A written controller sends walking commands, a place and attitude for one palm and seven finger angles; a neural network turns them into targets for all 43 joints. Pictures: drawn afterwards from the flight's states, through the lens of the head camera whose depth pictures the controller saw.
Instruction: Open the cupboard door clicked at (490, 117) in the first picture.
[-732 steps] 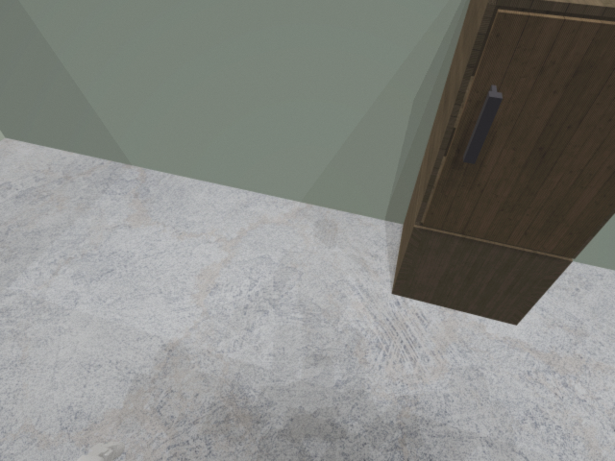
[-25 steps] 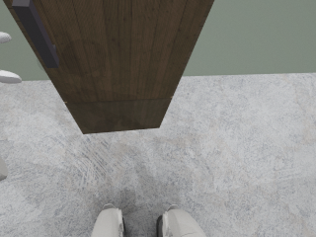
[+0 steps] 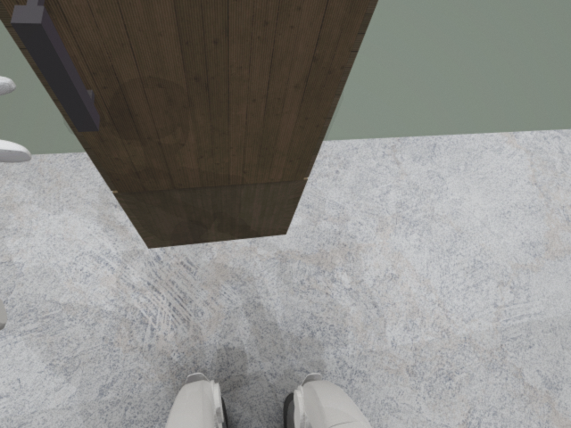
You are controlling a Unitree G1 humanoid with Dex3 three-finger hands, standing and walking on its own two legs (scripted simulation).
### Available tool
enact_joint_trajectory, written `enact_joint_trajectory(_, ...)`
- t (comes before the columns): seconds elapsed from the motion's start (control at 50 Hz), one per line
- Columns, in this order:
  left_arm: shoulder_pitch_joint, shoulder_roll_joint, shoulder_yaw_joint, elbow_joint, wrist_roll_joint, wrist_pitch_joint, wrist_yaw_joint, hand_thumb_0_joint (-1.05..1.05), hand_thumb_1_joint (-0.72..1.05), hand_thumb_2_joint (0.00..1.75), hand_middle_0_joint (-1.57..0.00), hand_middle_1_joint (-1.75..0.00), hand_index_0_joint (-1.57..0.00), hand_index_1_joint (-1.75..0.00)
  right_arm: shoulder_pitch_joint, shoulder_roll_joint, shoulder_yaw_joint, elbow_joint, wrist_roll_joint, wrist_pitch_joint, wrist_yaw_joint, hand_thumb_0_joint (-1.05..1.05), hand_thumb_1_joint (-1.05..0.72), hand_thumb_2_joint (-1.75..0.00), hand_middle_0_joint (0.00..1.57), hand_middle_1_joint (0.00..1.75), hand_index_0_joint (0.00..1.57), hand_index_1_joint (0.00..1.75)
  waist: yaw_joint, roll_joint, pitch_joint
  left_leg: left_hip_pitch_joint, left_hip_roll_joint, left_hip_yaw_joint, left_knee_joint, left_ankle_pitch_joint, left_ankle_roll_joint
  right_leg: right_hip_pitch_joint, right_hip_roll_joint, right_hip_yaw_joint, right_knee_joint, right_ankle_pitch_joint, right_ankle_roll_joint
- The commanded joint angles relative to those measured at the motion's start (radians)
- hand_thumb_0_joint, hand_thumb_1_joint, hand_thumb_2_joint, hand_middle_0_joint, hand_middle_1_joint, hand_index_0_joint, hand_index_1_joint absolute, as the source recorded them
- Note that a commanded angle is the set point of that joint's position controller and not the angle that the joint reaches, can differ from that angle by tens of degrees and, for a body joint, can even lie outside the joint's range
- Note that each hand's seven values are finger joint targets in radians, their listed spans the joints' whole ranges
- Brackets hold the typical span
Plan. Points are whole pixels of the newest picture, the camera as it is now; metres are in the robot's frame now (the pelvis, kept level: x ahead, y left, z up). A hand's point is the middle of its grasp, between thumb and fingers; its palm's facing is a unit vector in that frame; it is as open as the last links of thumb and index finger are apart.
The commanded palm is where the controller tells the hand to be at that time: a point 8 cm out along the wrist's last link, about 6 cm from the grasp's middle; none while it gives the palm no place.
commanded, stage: slide the fingers in behind the handle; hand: left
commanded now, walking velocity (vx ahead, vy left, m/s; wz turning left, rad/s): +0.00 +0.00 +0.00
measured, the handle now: (65, 65) +0.56 +0.24 +0.09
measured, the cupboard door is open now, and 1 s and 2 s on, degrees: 0 0 0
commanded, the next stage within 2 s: close the thumb around the handle in 1.56 s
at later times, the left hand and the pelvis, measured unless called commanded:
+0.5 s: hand (17, 103) +0.50 +0.28 +0.10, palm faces +0.06 -1.00 +0.01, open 14.0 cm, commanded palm +0.48 +0.31 +0.09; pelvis +0.00 +0.01 +0.00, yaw +0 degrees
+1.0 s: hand (60, 100) +0.51 +0.24 +0.09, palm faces +0.08 -1.00 -0.01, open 14.0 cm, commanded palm +0.49 +0.28 +0.09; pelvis +0.00 -0.01 +0.00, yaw +0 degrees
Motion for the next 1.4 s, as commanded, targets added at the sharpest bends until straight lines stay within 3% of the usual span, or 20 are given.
enact_joint_trajectory(0.0, -0.398, 0.256, -0.010, -0.235, -0.038, -0.080, -0.022, 0.00, -0.50, 0.30, -0.30, -1.20, -0.30, -1.20, 0.181, -0.215, -0.081, -0.029, 0.000, -0.015, -0.021, 0.00, -0.90, -0.90, 0.20, 0.30, 0.20, 0.30, -0.004, 0.209, -0.456, 0.531, -0.037, -0.098, -0.079, 0.429, 0.001, 0.004, 0.048, 0.027, -0.088, 0.278, -0.020)
enact_joint_trajectory(0.08, -0.406, 0.216, -0.027, -0.256, -0.050, -0.085, -0.019, 0.00, -0.50, 0.30, -0.30, -1.20, -0.30, -1.20, 0.181, -0.213, -0.084, -0.019, -0.003, -0.015, -0.016, 0.00, -0.90, -0.90, 0.20, 0.30, 0.20, 0.30, 0.002, 0.244, -0.486, 0.592, -0.035, -0.114, -0.080, 0.469, -0.006, -0.017, 0.047, 0.020, -0.085, 0.278, -0.025)
enact_joint_trajectory(0.12, -0.394, 0.211, -0.024, -0.237, -0.048, -0.069, -0.007, 0.00, -0.50, 0.30, -0.30, -1.20, -0.30, -1.20, 0.178, -0.212, -0.083, -0.020, -0.001, -0.015, -0.015, 0.00, -0.90, -0.90, 0.20, 0.30, 0.20, 0.30, 0.002, 0.213, -0.467, 0.561, -0.037, -0.110, -0.082, 0.439, -0.002, -0.013, 0.045, 0.021, -0.088, 0.267, -0.022)
enact_joint_trajectory(0.24, -0.414, 0.259, 0.019, -0.304, -0.026, -0.082, 0.052, 0.00, -0.50, 0.30, -0.30, -1.20, -0.30, -1.20, 0.178, -0.207, -0.083, -0.030, -0.008, -0.017, -0.011, 0.00, -0.90, -0.90, 0.20, 0.30, 0.20, 0.30, 0.023, 0.240, -0.510, 0.580, -0.038, -0.110, -0.081, 0.477, -0.005, 0.021, 0.047, 0.023, -0.076, 0.294, -0.027)
enact_joint_trajectory(0.34, -0.407, 0.162, -0.036, -0.342, -0.031, -0.102, 0.073, 0.00, -0.50, 0.30, -0.30, -1.20, -0.30, -1.20, 0.172, -0.197, -0.086, -0.029, -0.011, -0.014, 0.001, 0.00, -0.90, -0.90, 0.20, 0.30, 0.20, 0.30, 0.020, 0.280, -0.517, 0.652, -0.033, -0.123, -0.091, 0.528, -0.018, -0.001, 0.051, 0.012, -0.079, 0.292, -0.031)
enact_joint_trajectory(0.42, -0.373, 0.108, -0.070, -0.275, -0.035, -0.068, 0.073, 0.00, -0.50, 0.30, -0.30, -1.20, -0.30, -1.20, 0.170, -0.200, -0.090, -0.026, -0.006, -0.010, 0.002, 0.00, -0.90, -0.90, 0.20, 0.30, 0.20, 0.30, 0.006, 0.198, -0.450, 0.597, -0.034, -0.119, -0.112, 0.440, -0.013, 0.000, 0.049, 0.008, -0.099, 0.255, -0.024)
enact_joint_trajectory(0.46, -0.352, 0.126, -0.051, -0.258, -0.038, -0.060, 0.077, 0.00, -0.50, 0.30, -0.30, -1.20, -0.30, -1.20, 0.172, -0.203, -0.088, -0.030, -0.005, -0.009, -0.001, 0.00, -0.90, -0.90, 0.20, 0.30, 0.20, 0.30, 0.017, 0.188, -0.445, 0.584, -0.035, -0.115, -0.117, 0.448, -0.012, 0.013, 0.046, 0.009, -0.096, 0.269, -0.025)
enact_joint_trajectory(0.52, -0.384, 0.059, -0.105, -0.258, -0.030, -0.061, 0.097, 0.00, -0.50, 0.30, -0.30, -1.20, -0.30, -1.20, 0.169, -0.195, -0.088, -0.032, -0.007, -0.011, 0.003, 0.00, -0.90, -0.90, 0.20, 0.30, 0.20, 0.30, -0.001, 0.165, -0.399, 0.562, -0.036, -0.118, -0.126, 0.399, -0.010, -0.009, 0.045, 0.008, -0.102, 0.235, -0.023)
enact_joint_trajectory(0.68, -0.470, 0.097, -0.069, -0.260, -0.006, -0.114, 0.163, 0.00, -0.50, 0.30, -0.30, -1.20, -0.30, -1.20, 0.177, -0.194, -0.087, -0.014, -0.014, -0.029, 0.004, 0.00, -0.90, -0.90, 0.20, 0.30, 0.20, 0.30, -0.008, 0.171, -0.446, 0.544, -0.040, -0.119, -0.113, 0.357, -0.008, -0.004, 0.040, 0.023, -0.086, 0.215, -0.023)
enact_joint_trajectory(0.7, -0.477, 0.133, -0.044, -0.276, 0.002, -0.120, 0.170, 0.00, -0.50, 0.30, -0.30, -1.20, -0.30, -1.20, 0.181, -0.195, -0.088, -0.013, -0.016, -0.029, 0.003, 0.00, -0.90, -0.90, 0.20, 0.30, 0.20, 0.30, 0.005, 0.190, -0.466, 0.550, -0.040, -0.118, -0.109, 0.378, -0.010, 0.011, 0.038, 0.025, -0.082, 0.230, -0.025)
enact_joint_trajectory(0.74, -0.467, 0.102, -0.066, -0.287, 0.006, -0.124, 0.173, 0.00, -0.50, 0.30, -0.30, -1.20, -0.30, -1.20, 0.183, -0.188, -0.088, -0.017, -0.016, -0.030, 0.007, 0.00, -0.90, -0.90, 0.20, 0.30, 0.20, 0.30, 0.006, 0.219, -0.493, 0.575, -0.043, -0.112, -0.102, 0.407, -0.010, 0.015, 0.040, 0.027, -0.078, 0.250, -0.027)
enact_joint_trajectory(0.8, -0.435, 0.142, -0.033, -0.285, 0.006, -0.115, 0.173, 0.00, -0.50, 0.30, -0.30, -1.20, -0.30, -1.20, 0.183, -0.191, -0.089, -0.019, -0.014, -0.025, 0.008, 0.00, -0.90, -0.90, 0.20, 0.30, 0.20, 0.30, 0.016, 0.197, -0.519, 0.554, -0.044, -0.101, -0.096, 0.428, -0.007, 0.065, 0.042, 0.031, -0.079, 0.295, -0.021)
enact_joint_trajectory(0.86, -0.397, 0.123, -0.035, -0.312, -0.005, -0.112, 0.163, 0.00, -0.50, 0.30, -0.30, -1.20, -0.30, -1.20, 0.183, -0.184, -0.090, -0.027, -0.011, -0.020, 0.010, 0.00, -0.90, -0.90, 0.20, 0.30, 0.20, 0.30, 0.030, 0.199, -0.559, 0.562, -0.050, -0.088, -0.091, 0.482, -0.006, 0.113, 0.044, 0.035, -0.076, 0.363, -0.021)
enact_joint_trajectory(0.9, -0.380, 0.058, -0.074, -0.311, -0.017, -0.104, 0.159, 0.00, -0.50, 0.30, -0.30, -1.20, -0.30, -1.20, 0.178, -0.178, -0.093, -0.025, -0.009, -0.018, 0.014, 0.00, -0.90, -0.90, 0.20, 0.30, 0.20, 0.30, 0.018, 0.181, -0.523, 0.555, -0.050, -0.080, -0.092, 0.474, -0.003, 0.109, 0.047, 0.034, -0.087, 0.371, -0.017)
enact_joint_trajectory(0.98, -0.357, 0.056, -0.072, -0.277, -0.028, -0.089, 0.153, 0.00, -0.50, 0.30, -0.30, -1.20, -0.30, -1.20, 0.178, -0.182, -0.095, -0.019, -0.005, -0.013, 0.010, 0.00, -0.90, -0.90, 0.20, 0.30, 0.20, 0.30, 0.009, 0.109, -0.451, 0.479, -0.054, -0.070, -0.101, 0.425, 0.005, 0.139, 0.045, 0.041, -0.100, 0.376, -0.012)
enact_joint_trajectory(1.04, -0.376, 0.009, -0.100, -0.329, -0.036, -0.101, 0.159, 0.00, -0.50, 0.30, -0.30, -1.20, -0.30, -1.20, 0.175, -0.174, -0.098, -0.021, -0.007, -0.017, 0.012, 0.00, -0.90, -0.90, 0.20, 0.30, 0.20, 0.30, 0.012, 0.167, -0.462, 0.517, -0.058, -0.066, -0.102, 0.445, 0.005, 0.128, 0.044, 0.043, -0.098, 0.388, -0.018)
enact_joint_trajectory(1.12, -0.369, -0.021, -0.116, -0.332, -0.035, -0.114, 0.176, 0.00, -0.50, 0.30, -0.30, -1.20, -0.30, -1.20, 0.166, -0.170, -0.101, -0.014, -0.007, -0.018, 0.017, 0.00, -0.90, -0.90, 0.20, 0.30, 0.20, 0.30, 0.008, 0.147, -0.452, 0.526, -0.055, -0.070, -0.103, 0.437, 0.002, 0.115, 0.043, 0.040, -0.100, 0.373, -0.016)
enact_joint_trajectory(1.2, -0.368, 0.039, -0.075, -0.316, -0.025, -0.122, 0.191, 0.00, -0.50, 0.30, -0.30, -1.20, -0.30, -1.20, 0.159, -0.174, -0.097, -0.014, -0.005, -0.018, 0.016, 0.00, -0.90, -0.90, 0.20, 0.30, 0.20, 0.30, 0.023, 0.145, -0.458, 0.491, -0.061, -0.065, -0.100, 0.420, 0.003, 0.146, 0.038, 0.051, -0.094, 0.380, -0.017)
enact_joint_trajectory(1.24, -0.397, 0.000, -0.105, -0.322, -0.022, -0.128, 0.194, 0.00, -0.50, 0.30, -0.30, -1.20, -0.30, -1.20, 0.155, -0.167, -0.096, -0.014, -0.006, -0.022, 0.017, 0.00, -0.90, -0.90, 0.20, 0.30, 0.20, 0.30, 0.010, 0.140, -0.448, 0.498, -0.062, -0.066, -0.098, 0.409, 0.006, 0.137, 0.039, 0.050, -0.095, 0.369, -0.017)
enact_joint_trajectory(1.38, -0.425, -0.010, -0.125, -0.270, -0.017, -0.118, 0.191, 0.00, -0.50, 0.30, -0.30, -1.20, -0.30, -1.20, 0.148, -0.172, -0.093, -0.007, -0.004, -0.028, 0.012, 0.00, -0.90, -0.90, 0.20, 0.30, 0.20, 0.30, -0.003, 0.142, -0.440, 0.499, -0.058, -0.077, -0.096, 0.374, 0.001, 0.091, 0.037, 0.046, -0.095, 0.319, -0.016)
